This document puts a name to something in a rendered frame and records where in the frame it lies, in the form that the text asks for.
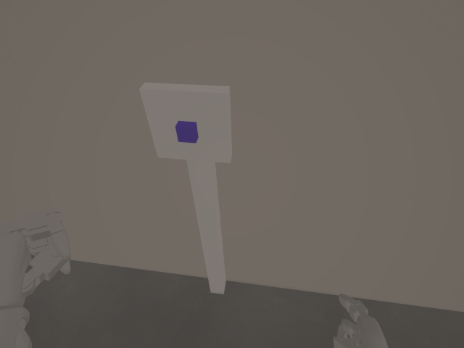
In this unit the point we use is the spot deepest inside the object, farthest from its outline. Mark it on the robot right hand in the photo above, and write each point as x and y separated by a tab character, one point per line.
365	334

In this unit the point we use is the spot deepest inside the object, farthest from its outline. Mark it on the robot left hand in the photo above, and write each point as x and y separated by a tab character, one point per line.
47	241

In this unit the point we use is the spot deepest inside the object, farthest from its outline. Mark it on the panel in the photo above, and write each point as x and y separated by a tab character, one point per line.
210	107

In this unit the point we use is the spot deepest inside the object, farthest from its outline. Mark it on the left robot forearm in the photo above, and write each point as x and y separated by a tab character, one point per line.
13	320

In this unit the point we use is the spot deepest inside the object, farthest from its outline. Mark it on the button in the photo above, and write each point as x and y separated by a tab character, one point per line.
186	131

